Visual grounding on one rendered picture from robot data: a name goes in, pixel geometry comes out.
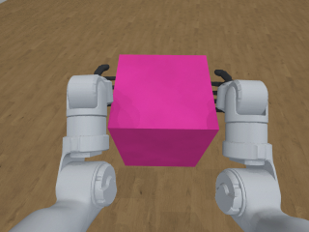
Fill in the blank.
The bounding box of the right robot forearm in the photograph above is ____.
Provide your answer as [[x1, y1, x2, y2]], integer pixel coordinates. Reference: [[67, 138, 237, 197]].
[[216, 79, 281, 198]]

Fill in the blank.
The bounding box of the left robot upper arm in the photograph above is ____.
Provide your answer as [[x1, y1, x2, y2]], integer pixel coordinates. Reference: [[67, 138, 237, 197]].
[[8, 160, 117, 232]]

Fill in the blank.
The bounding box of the left robot hand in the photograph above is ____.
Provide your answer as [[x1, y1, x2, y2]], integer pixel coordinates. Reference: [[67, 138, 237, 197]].
[[94, 64, 116, 107]]

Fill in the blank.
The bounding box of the left robot forearm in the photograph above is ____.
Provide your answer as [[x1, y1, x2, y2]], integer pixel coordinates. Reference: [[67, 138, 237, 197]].
[[55, 74, 114, 196]]

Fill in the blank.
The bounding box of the right robot upper arm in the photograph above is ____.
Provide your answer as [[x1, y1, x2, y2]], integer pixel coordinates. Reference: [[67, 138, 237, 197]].
[[214, 168, 309, 232]]

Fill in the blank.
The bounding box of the right robot hand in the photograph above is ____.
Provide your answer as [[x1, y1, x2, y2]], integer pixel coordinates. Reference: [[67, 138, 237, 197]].
[[211, 70, 234, 113]]

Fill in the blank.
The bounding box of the carton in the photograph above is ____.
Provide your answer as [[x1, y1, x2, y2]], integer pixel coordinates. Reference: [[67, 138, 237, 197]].
[[107, 54, 219, 167]]

